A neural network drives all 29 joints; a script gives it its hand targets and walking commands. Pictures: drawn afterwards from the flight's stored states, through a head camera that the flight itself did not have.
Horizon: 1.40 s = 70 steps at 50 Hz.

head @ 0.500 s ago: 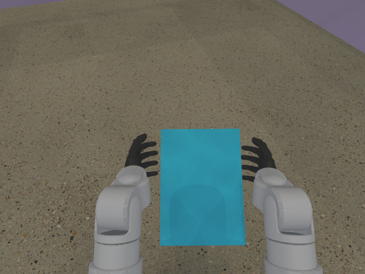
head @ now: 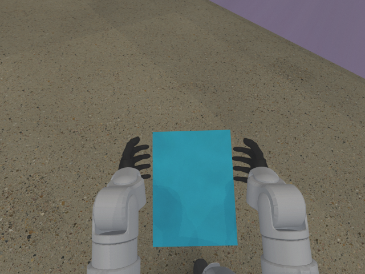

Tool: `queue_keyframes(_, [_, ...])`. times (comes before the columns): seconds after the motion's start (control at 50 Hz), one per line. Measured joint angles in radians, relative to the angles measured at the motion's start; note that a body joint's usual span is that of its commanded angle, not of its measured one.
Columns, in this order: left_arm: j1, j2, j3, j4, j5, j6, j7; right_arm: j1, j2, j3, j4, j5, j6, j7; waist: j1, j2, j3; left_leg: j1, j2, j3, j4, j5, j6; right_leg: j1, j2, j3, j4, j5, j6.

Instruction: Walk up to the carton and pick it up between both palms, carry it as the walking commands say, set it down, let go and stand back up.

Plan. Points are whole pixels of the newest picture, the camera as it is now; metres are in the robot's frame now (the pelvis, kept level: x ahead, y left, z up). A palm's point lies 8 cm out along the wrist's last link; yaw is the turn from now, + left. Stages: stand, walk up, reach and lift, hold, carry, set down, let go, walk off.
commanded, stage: carry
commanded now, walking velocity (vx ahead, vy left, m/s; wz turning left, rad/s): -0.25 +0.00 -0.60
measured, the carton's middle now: (192, 184) +0.33 +0.01 -0.01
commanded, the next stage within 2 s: none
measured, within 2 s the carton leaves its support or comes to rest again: neither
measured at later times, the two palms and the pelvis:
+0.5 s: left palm out of the picture +0.12 -0.03 +0.09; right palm out of the picture +0.01 -0.25 +0.08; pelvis -0.21 -0.02 +0.00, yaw -19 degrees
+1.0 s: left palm out of the picture -0.08 -0.01 +0.11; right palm out of the picture -0.21 -0.21 +0.10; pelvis -0.39 +0.04 +0.00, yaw -35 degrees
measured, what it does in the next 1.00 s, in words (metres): walks backwards, turning right: right foot, then left foot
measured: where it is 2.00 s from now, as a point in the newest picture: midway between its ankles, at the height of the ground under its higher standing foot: outside the picture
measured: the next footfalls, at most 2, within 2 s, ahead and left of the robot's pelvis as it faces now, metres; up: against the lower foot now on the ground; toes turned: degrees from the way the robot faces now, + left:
right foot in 0.30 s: -0.13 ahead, -0.16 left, +0.00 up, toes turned -17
left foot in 0.68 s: -0.23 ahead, +0.11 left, +0.00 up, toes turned -20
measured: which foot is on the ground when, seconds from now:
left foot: down 0.00-0.30, up 0.32-0.66, down 0.68-1.00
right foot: up 0.00-0.28, down 0.30-0.70, up 0.72-1.00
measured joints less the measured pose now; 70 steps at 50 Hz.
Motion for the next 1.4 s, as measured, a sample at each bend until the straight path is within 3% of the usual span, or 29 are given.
queue_keyframes(0.02, [0.016,0.004,-0.01,-0.008,-0.009,0.008,0.0,0.014,-0.004,0.001,-0.003,0.002,0.005,0.005,0.014,0.021,0.01,-0.001,0.027,0.001,0.003,0.008,0.004,-0.03,0.012,-0.041,0.151,-0.1,0.003])
queue_keyframes(0.06, [0.033,0.008,-0.03,-0.022,-0.028,0.024,-0.002,0.042,-0.011,-0.002,-0.022,0.0,0.015,0.012,0.042,0.056,0.024,-0.002,0.072,0.003,-0.008,0.025,0.002,-0.067,0.016,-0.091,0.42,-0.17,-0.008])
queue_keyframes(0.12, [0.025,0.007,-0.049,-0.028,-0.047,0.029,-0.001,0.053,-0.012,-0.02,-0.041,-0.008,0.017,0.011,0.073,0.09,0.031,-0.026,0.126,0.017,-0.012,0.058,-0.006,-0.034,-0.007,-0.122,0.56,-0.194,-0.018])
queue_keyframes(0.18, [0.003,0.001,-0.05,-0.028,-0.05,0.017,0.009,0.039,-0.01,-0.033,-0.053,-0.012,0.01,0.007,0.081,0.113,0.026,-0.066,0.169,0.046,0.013,0.077,-0.012,0.074,-0.033,-0.136,0.452,-0.261,-0.018])
queue_keyframes(0.24, [-0.018,-0.004,-0.04,-0.015,-0.041,0.004,0.012,0.024,-0.006,-0.03,-0.049,-0.021,0.004,0.0,0.069,0.127,0.007,-0.115,0.203,0.076,0.043,0.094,-0.02,0.193,-0.048,-0.152,0.273,-0.301,-0.023])
queue_keyframes(0.3, [-0.039,-0.011,-0.025,0.01,-0.028,0.004,0.006,0.014,-0.004,-0.028,-0.035,-0.027,0.01,-0.006,0.057,0.126,-0.017,-0.173,0.23,0.112,0.09,0.109,-0.038,0.317,-0.06,-0.163,0.001,-0.172,-0.035])
queue_keyframes(0.32, [-0.041,-0.012,-0.028,0.028,-0.023,-0.004,0.002,0.014,-0.005,-0.034,-0.027,-0.027,0.006,-0.006,0.051,0.149,-0.016,-0.201,0.244,0.093,0.126,0.084,-0.057,0.299,-0.042,-0.16,-0.003,-0.148,-0.044])
queue_keyframes(0.38, [-0.036,-0.01,-0.035,0.071,-0.016,-0.006,-0.012,0.033,-0.009,-0.039,-0.013,-0.017,0.015,-0.013,0.006,0.138,0.001,-0.286,0.171,-0.004,0.365,-0.165,-0.09,0.227,-0.043,-0.116,0.051,-0.125,-0.07])
queue_keyframes(0.44, [-0.027,-0.008,-0.027,0.086,0.0,-0.008,-0.02,0.037,-0.01,-0.033,-0.024,0.009,0.036,-0.019,-0.047,0.118,0.019,-0.317,0.114,-0.045,0.55,-0.153,-0.093,0.187,-0.042,-0.077,0.048,-0.079,-0.079])
queue_keyframes(0.52, [-0.025,-0.007,-0.011,0.071,0.013,-0.023,-0.022,0.034,-0.01,-0.018,-0.049,0.028,0.032,-0.019,-0.082,0.097,0.015,-0.26,0.068,-0.071,0.518,-0.145,-0.091,0.131,-0.023,-0.041,0.019,-0.004,-0.085])
queue_keyframes(0.64, [-0.03,-0.009,-0.003,0.043,0.022,-0.026,-0.017,0.014,-0.004,-0.01,-0.042,0.018,0.012,-0.015,-0.057,0.043,-0.019,-0.095,-0.007,-0.068,0.226,-0.189,-0.055,0.055,-0.01,0.011,-0.085,0.146,-0.075])
queue_keyframes(0.68, [-0.027,-0.008,0.001,0.028,0.02,-0.019,-0.011,0.007,-0.002,-0.006,-0.029,0.012,0.006,-0.009,-0.042,0.016,-0.023,-0.007,-0.019,-0.036,0.034,-0.12,-0.034,0.039,-0.005,0.029,-0.128,0.203,-0.06])
queue_keyframes(0.7, [-0.021,-0.006,0.004,0.02,0.018,-0.019,-0.007,0.007,-0.002,0.001,-0.017,0.009,-0.001,-0.005,-0.031,-0.01,-0.012,0.001,-0.026,-0.02,-0.004,-0.04,-0.02,0.036,-0.011,0.04,-0.131,0.184,-0.035])
queue_keyframes(0.72, [-0.006,-0.001,0.002,0.012,0.013,-0.017,-0.004,0.012,-0.003,0.008,-0.007,0.008,-0.003,0.0,-0.02,-0.008,-0.003,-0.005,-0.012,-0.013,-0.003,-0.006,-0.008,0.01,-0.001,0.023,-0.069,0.054,-0.013])
queue_keyframes(0.76, [0.022,0.005,-0.012,-0.003,-0.005,-0.003,-0.004,0.034,-0.009,0.011,-0.011,0.009,0.005,0.01,0.007,0.031,0.017,-0.008,0.04,-0.012,0.005,0.014,0.0,-0.061,0.018,-0.051,0.222,-0.143,0.001])
queue_keyframes(0.82, [0.031,0.008,-0.036,-0.017,-0.034,0.019,-0.006,0.065,-0.015,-0.002,-0.034,0.003,0.017,0.016,0.049,0.069,0.028,-0.014,0.1,-0.008,-0.005,0.04,-0.01,-0.096,0.006,-0.099,0.553,-0.178,-0.009])
queue_keyframes(0.86, [0.02,0.006,-0.044,-0.015,-0.046,0.021,-0.004,0.064,-0.015,-0.016,-0.039,-0.004,0.016,0.011,0.07,0.087,0.027,-0.031,0.132,0.004,0.003,0.055,-0.017,-0.051,-0.014,-0.111,0.582,-0.193,-0.011])
queue_keyframes(0.9, [0.007,0.003,-0.047,-0.013,-0.05,0.015,0.002,0.053,-0.013,-0.026,-0.04,-0.008,0.012,0.006,0.079,0.102,0.02,-0.057,0.159,0.022,0.023,0.063,-0.022,0.026,-0.035,-0.121,0.507,-0.234,-0.011])
queue_keyframes(0.96, [-0.01,-0.002,-0.036,-0.003,-0.043,0.001,0.008,0.033,-0.008,-0.025,-0.031,-0.016,0.006,-0.001,0.071,0.119,-0.001,-0.105,0.194,0.049,0.058,0.074,-0.032,0.157,-0.056,-0.14,0.319,-0.288,-0.015])
queue_keyframes(1.02, [-0.028,-0.007,-0.022,0.02,-0.031,-0.002,0.004,0.021,-0.006,-0.021,-0.015,-0.022,0.008,-0.006,0.06,0.123,-0.026,-0.162,0.222,0.079,0.104,0.085,-0.052,0.298,-0.066,-0.155,0.028,-0.185,-0.026])
queue_keyframes(1.04, [-0.032,-0.009,-0.025,0.037,-0.026,-0.01,0.001,0.02,-0.007,-0.029,-0.008,-0.023,0.005,-0.007,0.053,0.148,-0.025,-0.184,0.238,0.065,0.128,0.082,-0.065,0.287,-0.047,-0.155,0.014,-0.155,-0.037])
queue_keyframes(1.1, [-0.032,-0.009,-0.034,0.086,-0.018,-0.013,-0.014,0.041,-0.011,-0.038,-0.001,-0.013,0.016,-0.014,0.005,0.142,-0.013,-0.253,0.167,-0.017,0.325,-0.143,-0.084,0.223,-0.053,-0.128,0.063,-0.13,-0.065])
queue_keyframes(1.16, [-0.025,-0.007,-0.029,0.113,0.002,-0.015,-0.021,0.049,-0.013,-0.034,-0.008,0.013,0.038,-0.016,-0.049,0.127,-0.007,-0.271,0.117,-0.039,0.475,-0.148,-0.085,0.189,-0.057,-0.109,0.063,-0.097,-0.075])
queue_keyframes(1.22, [-0.023,-0.007,-0.017,0.116,0.015,-0.023,-0.021,0.05,-0.013,-0.025,-0.02,0.031,0.043,-0.014,-0.08,0.112,-0.018,-0.219,0.087,-0.043,0.432,-0.152,-0.082,0.156,-0.051,-0.103,0.05,-0.059,-0.084])
queue_keyframes(1.28, [-0.028,-0.008,-0.011,0.112,0.023,-0.027,-0.02,0.043,-0.012,-0.022,-0.015,0.032,0.034,-0.014,-0.081,0.091,-0.043,-0.121,0.054,-0.04,0.251,-0.168,-0.063,0.119,-0.049,-0.103,0.034,-0.019,-0.088])
queue_keyframes(1.32, [-0.031,-0.009,-0.007,0.112,0.026,-0.026,-0.016,0.032,-0.009,-0.021,0.001,0.025,0.028,-0.011,-0.074,0.073,-0.058,-0.036,0.039,-0.025,0.064,-0.087,-0.049,0.098,-0.051,-0.107,0.029,0.003,-0.085])
queue_keyframes(1.4, [0.005,0.002,-0.005,0.105,0.016,-0.013,-0.009,0.032,-0.008,-0.005,0.052,0.01,0.027,0.008,-0.022,0.038,-0.067,-0.024,0.038,-0.016,0.015,0.022,-0.024,0.123,-0.064,-0.12,-0.027,-0.004,-0.055])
